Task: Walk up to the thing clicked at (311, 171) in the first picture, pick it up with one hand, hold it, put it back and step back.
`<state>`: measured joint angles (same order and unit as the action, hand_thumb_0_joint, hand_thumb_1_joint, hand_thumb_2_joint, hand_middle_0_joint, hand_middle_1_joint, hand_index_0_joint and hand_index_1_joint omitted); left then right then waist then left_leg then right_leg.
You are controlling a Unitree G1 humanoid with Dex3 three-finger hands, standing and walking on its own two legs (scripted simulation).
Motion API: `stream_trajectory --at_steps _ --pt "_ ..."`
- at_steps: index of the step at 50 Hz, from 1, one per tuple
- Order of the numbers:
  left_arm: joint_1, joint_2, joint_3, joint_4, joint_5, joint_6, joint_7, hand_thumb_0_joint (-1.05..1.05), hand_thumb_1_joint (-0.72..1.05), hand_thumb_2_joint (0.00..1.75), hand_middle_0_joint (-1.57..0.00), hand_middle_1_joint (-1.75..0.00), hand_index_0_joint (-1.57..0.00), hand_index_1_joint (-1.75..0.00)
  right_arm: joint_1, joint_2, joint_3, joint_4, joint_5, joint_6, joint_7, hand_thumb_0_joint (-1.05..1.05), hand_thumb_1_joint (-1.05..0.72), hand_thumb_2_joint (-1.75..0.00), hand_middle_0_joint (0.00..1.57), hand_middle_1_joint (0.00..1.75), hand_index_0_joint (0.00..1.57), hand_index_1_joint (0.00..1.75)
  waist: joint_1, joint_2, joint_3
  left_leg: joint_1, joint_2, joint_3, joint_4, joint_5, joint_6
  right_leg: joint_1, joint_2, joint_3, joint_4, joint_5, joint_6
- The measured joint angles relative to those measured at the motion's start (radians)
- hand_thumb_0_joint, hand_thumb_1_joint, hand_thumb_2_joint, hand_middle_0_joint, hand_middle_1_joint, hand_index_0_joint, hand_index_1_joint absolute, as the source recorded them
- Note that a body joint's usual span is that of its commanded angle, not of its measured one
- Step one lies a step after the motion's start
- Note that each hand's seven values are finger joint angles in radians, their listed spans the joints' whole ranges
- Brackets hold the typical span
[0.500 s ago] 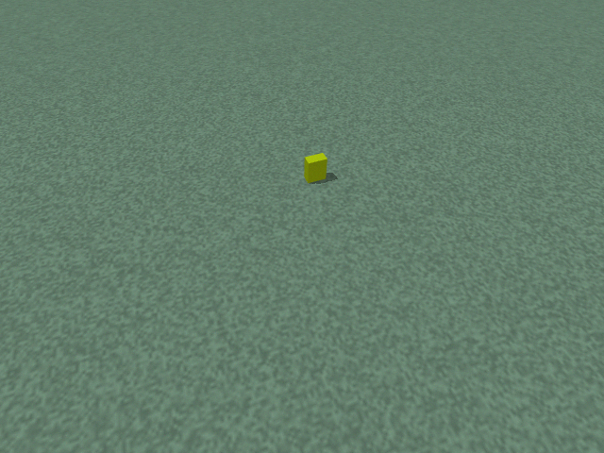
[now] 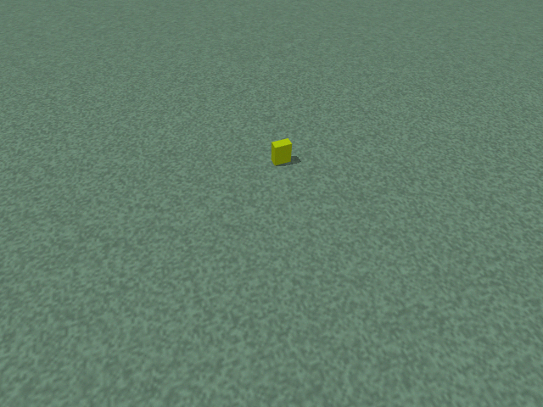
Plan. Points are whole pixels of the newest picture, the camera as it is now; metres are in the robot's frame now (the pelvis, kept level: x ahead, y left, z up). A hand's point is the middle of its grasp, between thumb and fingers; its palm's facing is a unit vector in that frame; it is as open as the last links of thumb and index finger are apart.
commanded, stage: stand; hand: left
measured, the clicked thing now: (281, 152) +1.48 -0.08 -0.72
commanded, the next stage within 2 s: walk up in 0.62 s
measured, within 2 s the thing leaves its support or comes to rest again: neither
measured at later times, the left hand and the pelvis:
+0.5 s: hand out of the picture +0.08 +0.25 -0.16, palm faces -0.03 -0.94 -0.33, open 7.4 cm; pelvis +0.00 +0.00 +0.00, yaw +0 degrees
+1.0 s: hand (149, 381) +0.20 +0.22 -0.15, palm faces -0.09 -0.89 -0.44, open 7.4 cm; pelvis +0.09 -0.08 -0.04, yaw -6 degrees
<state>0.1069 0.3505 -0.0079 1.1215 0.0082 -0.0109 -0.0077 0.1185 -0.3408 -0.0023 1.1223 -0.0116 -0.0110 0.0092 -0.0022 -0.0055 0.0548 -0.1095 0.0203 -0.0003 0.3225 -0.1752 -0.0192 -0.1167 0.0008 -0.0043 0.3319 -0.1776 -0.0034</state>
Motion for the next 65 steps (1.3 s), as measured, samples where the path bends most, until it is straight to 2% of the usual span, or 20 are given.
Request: stream_trajectory --at_steps 31,32,34,36,38,40,44,46,47,48,49,50,52,55,58,61,65 --pt "0.008 0.003 -0.003 0.0 0.001 0.001 0.001 0.01 0.9 0.9 -0.21 -0.3 -0.2 -0.3 -0.001 -0.003 0.002 0.0 0.0 0.001 0.0 0.0 -0.91 -0.9 0.2 0.3 0.2 0.3 0.003 0.001 0.001 0.007 -0.001 -0.001 -0.009 -0.002 0.001 0.008 -0.001 -0.001 -0.011 -0.002 0.002" --pt "0.016 0.004 0.009 -0.012 0.006 0.003 -0.009 0.01 0.9 0.9 -0.21 -0.3 -0.2 -0.3 0.005 -0.003 -0.007 -0.01 -0.006 -0.001 0.007 0.0 -0.91 -0.9 0.2 0.3 0.2 0.3 0.005 -0.001 -0.003 -0.002 -0.001 0.004 0.013 -0.034 0.011 -0.002 0.0 0.003 0.01 -0.027 -0.003" --pt "0.051 0.013 0.032 -0.04 0.019 0.002 -0.033 0.01 0.9 0.9 -0.21 -0.3 -0.2 -0.3 0.028 -0.007 -0.028 -0.039 -0.021 -0.018 0.023 0.0 -0.91 -0.9 0.2 0.3 0.2 0.3 0.01 -0.008 -0.023 -0.02 -0.003 0.021 0.077 -0.143 0.035 -0.041 0.001 0.022 0.104 -0.151 -0.018" --pt "0.083 0.029 0.049 -0.052 0.027 0.012 -0.05 0.01 0.9 0.9 -0.21 -0.3 -0.2 -0.3 0.054 -0.016 -0.047 -0.07 -0.029 -0.035 0.033 0.0 -0.91 -0.9 0.21 0.3 0.2 0.3 0.011 -0.015 -0.048 -0.021 -0.002 0.046 0.092 -0.165 0.049 -0.11 -0.003 0.028 0.246 -0.242 -0.023" --pt "0.094 0.045 0.06 -0.06 0.031 0.02 -0.06 0.01 0.9 0.9 -0.21 -0.3 -0.2 -0.3 0.076 -0.031 -0.065 -0.096 -0.034 -0.053 0.035 0.0 -0.9 -0.9 0.21 0.3 0.21 0.3 -0.004 -0.007 -0.047 -0.005 0.011 0.054 0.075 -0.103 0.053 -0.184 -0.004 0.024 0.39 -0.253 -0.022" --pt "0.092 0.07 0.068 -0.073 0.031 0.016 -0.071 0.01 0.9 0.9 -0.21 -0.3 -0.2 -0.3 0.103 -0.042 -0.076 -0.11 -0.037 -0.061 0.033 0.0 -0.9 -0.9 0.21 0.3 0.21 0.3 -0.016 -0.014 -0.033 0.024 0.018 0.057 0.056 -0.094 0.04 -0.239 -0.025 0.032 0.447 -0.252 -0.018" --pt "0.1 0.102 0.086 -0.117 0.023 0.003 -0.095 0.01 0.91 0.9 -0.21 -0.3 -0.2 -0.3 0.147 -0.079 -0.09 -0.111 -0.043 -0.048 0.043 0.0 -0.9 -0.9 0.21 0.3 0.21 0.3 -0.018 -0.01 -0.017 0.089 0.051 0.075 0.049 -0.138 0.012 -0.289 -0.076 0.018 0.377 -0.2 -0.008" --pt "0.111 0.11 0.094 -0.133 0.022 -0.009 -0.1 0.01 0.91 0.9 -0.21 -0.3 -0.2 -0.3 0.159 -0.101 -0.097 -0.11 -0.045 -0.034 0.046 0.0 -0.9 -0.9 0.21 0.3 0.21 0.3 -0.015 0.003 -0.017 0.102 0.075 0.083 0.106 -0.195 0.005 -0.268 -0.09 0.002 0.294 -0.112 -0.003" --pt "0.12 0.116 0.099 -0.14 0.022 -0.018 -0.099 0.01 0.91 0.9 -0.21 -0.3 -0.2 -0.3 0.163 -0.111 -0.099 -0.112 -0.045 -0.028 0.046 0.0 -0.9 -0.9 0.21 0.3 0.2 0.3 -0.013 0.008 -0.019 0.093 0.089 0.084 0.166 -0.242 0.01 -0.254 -0.088 -0.006 0.27 -0.059 0.004" --pt "0.123 0.116 0.105 -0.145 0.024 -0.027 -0.094 0.01 0.91 0.9 -0.21 -0.3 -0.2 -0.3 0.163 -0.122 -0.101 -0.113 -0.046 -0.023 0.043 0.0 -0.9 -0.9 0.21 0.3 0.2 0.3 -0.012 0.028 -0.016 0.07 0.116 0.067 0.254 -0.298 0.034 -0.254 -0.068 -0.02 0.295 -0.012 0.01" --pt "0.124 0.111 0.11 -0.154 0.027 -0.035 -0.086 0.01 0.91 0.9 -0.21 -0.3 -0.2 -0.3 0.161 -0.129 -0.102 -0.112 -0.043 -0.015 0.039 0.0 -0.9 -0.9 0.21 0.3 0.2 0.3 -0.01 0.052 -0.011 0.026 0.131 0.029 0.378 -0.348 0.051 -0.259 -0.047 -0.04 0.343 -0.04 0.009" --pt "0.128 0.103 0.112 -0.163 0.029 -0.041 -0.077 0.01 0.91 0.9 -0.21 -0.3 -0.2 -0.3 0.157 -0.131 -0.101 -0.112 -0.037 -0.005 0.036 0.0 -0.91 -0.9 0.2 0.3 0.2 0.3 -0.004 0.064 -0.01 -0.031 0.119 -0.007 0.508 -0.365 0.053 -0.259 -0.035 -0.053 0.373 -0.075 0.004" --pt "0.143 0.081 0.102 -0.176 0.022 -0.042 -0.071 0.01 0.91 0.9 -0.21 -0.3 -0.2 -0.3 0.14 -0.126 -0.096 -0.114 -0.032 0.005 0.04 0.01 -0.91 -0.9 0.2 0.3 0.2 0.3 0.018 0.068 -0.009 -0.131 0.073 -0.016 0.684 -0.343 0.049 -0.23 -0.023 -0.054 0.365 -0.107 -0.014" --pt "0.175 0.049 0.079 -0.176 0.01 -0.041 -0.068 0.01 0.91 0.9 -0.21 -0.3 -0.2 -0.3 0.108 -0.118 -0.085 -0.137 -0.017 -0.009 0.052 0.01 -0.91 -0.9 0.2 0.3 0.2 0.3 0.035 0.075 -0.002 -0.262 0.051 0.019 0.763 -0.249 0.052 -0.154 -0.003 -0.047 0.263 -0.087 -0.029" --pt "0.21 0.037 0.064 -0.171 0.004 -0.044 -0.066 0.01 0.9 0.9 -0.21 -0.3 -0.2 -0.3 0.098 -0.102 -0.078 -0.173 -0.012 -0.024 0.068 0.01 -0.91 -0.9 0.2 0.3 0.2 0.3 0.048 0.064 -0.003 -0.347 0.061 0.036 0.705 -0.162 0.047 -0.084 0.012 -0.034 0.171 -0.07 -0.034" --pt "0.242 0.04 0.06 -0.173 0.002 -0.048 -0.064 0.01 0.9 0.9 -0.21 -0.3 -0.2 -0.3 0.099 -0.088 -0.075 -0.199 -0.018 -0.025 0.084 0.0 -0.91 -0.9 0.2 0.3 0.2 0.3 0.055 0.045 -0.01 -0.386 0.079 0.027 0.583 -0.118 0.029 -0.037 0.023 -0.02 0.12 -0.078 -0.037" --pt "0.258 0.055 0.06 -0.187 0.005 -0.054 -0.063 0.01 0.9 0.9 -0.21 -0.3 -0.2 -0.3 0.107 -0.085 -0.079 -0.213 -0.027 -0.024 0.091 0.0 -0.91 -0.9 0.2 0.3 0.2 0.3 0.054 0.029 -0.011 -0.374 0.102 0.01 0.396 -0.067 0.016 0.01 0.03 -0.016 0.11 -0.126 -0.019"
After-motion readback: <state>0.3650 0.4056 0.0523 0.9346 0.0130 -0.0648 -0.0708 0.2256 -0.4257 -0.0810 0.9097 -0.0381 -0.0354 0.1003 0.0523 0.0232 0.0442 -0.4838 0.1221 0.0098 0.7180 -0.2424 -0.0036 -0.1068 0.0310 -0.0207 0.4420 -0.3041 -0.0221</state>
